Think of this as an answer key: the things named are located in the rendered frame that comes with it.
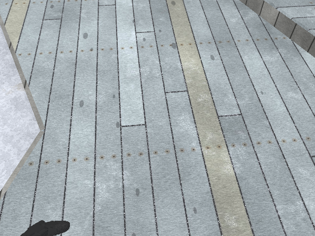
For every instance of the left robot hand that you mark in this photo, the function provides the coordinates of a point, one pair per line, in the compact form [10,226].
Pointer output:
[49,228]

